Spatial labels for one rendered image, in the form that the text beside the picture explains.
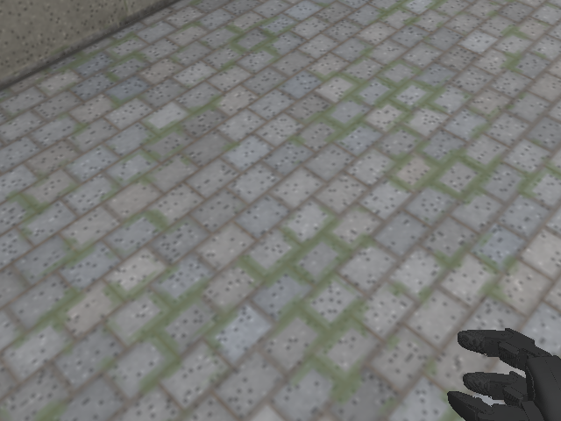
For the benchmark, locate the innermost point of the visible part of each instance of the robot right hand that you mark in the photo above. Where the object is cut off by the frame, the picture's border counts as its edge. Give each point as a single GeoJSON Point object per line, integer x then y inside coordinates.
{"type": "Point", "coordinates": [534, 398]}

